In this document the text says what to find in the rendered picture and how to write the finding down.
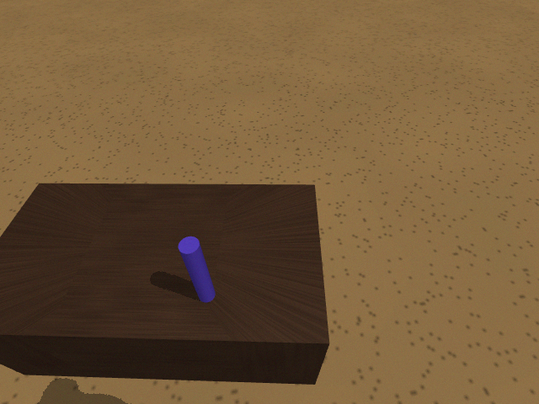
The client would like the can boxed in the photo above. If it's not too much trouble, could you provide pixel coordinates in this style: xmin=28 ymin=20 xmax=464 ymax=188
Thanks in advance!
xmin=179 ymin=237 xmax=216 ymax=302

